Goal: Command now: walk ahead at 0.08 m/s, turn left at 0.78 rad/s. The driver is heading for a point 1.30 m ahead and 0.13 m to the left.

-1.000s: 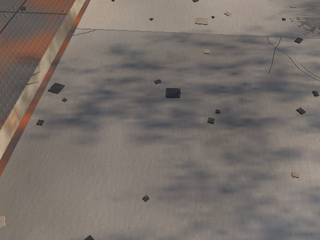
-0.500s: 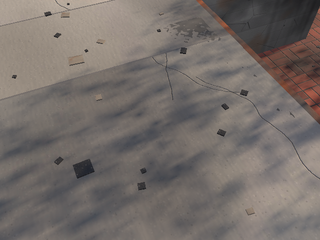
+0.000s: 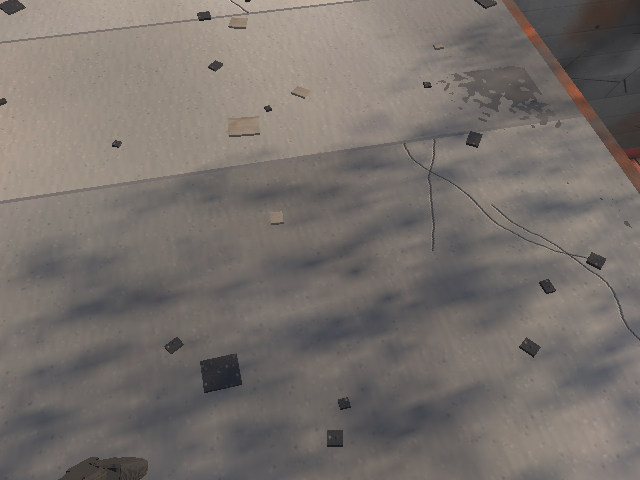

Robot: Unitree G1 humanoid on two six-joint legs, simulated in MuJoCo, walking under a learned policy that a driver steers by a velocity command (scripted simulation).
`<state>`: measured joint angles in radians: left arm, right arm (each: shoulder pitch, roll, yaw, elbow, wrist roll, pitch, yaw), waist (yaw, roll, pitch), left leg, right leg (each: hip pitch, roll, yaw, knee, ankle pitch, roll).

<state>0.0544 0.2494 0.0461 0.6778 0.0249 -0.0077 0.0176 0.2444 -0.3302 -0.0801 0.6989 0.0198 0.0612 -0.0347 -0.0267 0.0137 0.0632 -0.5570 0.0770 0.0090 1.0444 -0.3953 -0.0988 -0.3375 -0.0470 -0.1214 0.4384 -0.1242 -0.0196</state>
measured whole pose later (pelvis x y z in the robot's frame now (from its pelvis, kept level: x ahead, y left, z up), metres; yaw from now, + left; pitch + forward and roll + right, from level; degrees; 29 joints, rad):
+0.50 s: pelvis +0.15 +0.07 +0.01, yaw +22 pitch +3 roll -4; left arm 0.05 0.32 0.09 0.74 -0.02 -0.10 -0.04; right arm 0.44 -0.28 -0.04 0.69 0.02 -0.04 -0.03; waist -0.06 -0.02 -0.02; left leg -0.04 -0.01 -0.19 0.31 -0.31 0.06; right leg -0.58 -0.01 0.04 0.62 0.02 0.06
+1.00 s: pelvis +0.57 +0.11 +0.00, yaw +3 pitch +1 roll +0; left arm 0.53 0.23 0.04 0.82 -0.03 -0.07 0.00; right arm 0.02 -0.28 0.00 0.56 -0.02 -0.16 0.02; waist 0.10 0.03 0.03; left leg -0.72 0.06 -0.13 0.66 0.04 -0.04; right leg 0.03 0.14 0.20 0.30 -0.33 -0.12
